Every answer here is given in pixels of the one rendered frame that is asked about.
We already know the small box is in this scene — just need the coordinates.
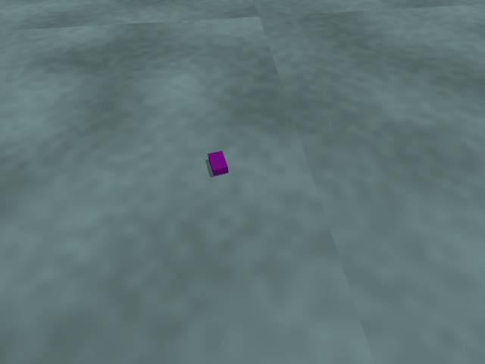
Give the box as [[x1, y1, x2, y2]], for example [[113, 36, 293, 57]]
[[208, 151, 228, 176]]

